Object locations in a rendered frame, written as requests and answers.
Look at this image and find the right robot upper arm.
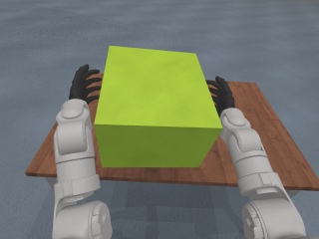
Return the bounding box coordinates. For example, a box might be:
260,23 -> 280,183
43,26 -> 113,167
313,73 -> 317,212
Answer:
241,197 -> 319,239

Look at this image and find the left robot upper arm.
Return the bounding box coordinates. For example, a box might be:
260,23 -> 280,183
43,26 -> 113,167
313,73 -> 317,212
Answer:
53,200 -> 113,239

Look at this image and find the right robot hand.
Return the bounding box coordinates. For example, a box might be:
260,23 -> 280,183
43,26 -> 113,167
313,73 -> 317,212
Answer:
205,76 -> 235,118

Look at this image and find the table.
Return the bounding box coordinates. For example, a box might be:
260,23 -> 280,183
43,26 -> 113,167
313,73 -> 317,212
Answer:
25,73 -> 319,236

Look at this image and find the robot right forearm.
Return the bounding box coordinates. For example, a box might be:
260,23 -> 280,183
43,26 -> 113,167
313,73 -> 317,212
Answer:
219,108 -> 306,235

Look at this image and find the left robot hand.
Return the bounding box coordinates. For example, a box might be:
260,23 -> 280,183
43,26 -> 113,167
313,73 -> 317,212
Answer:
69,64 -> 102,104

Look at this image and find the carton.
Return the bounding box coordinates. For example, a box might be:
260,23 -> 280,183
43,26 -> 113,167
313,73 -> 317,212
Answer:
94,46 -> 223,167

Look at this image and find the robot left forearm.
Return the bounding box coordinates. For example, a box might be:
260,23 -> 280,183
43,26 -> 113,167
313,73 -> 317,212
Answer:
52,99 -> 101,239

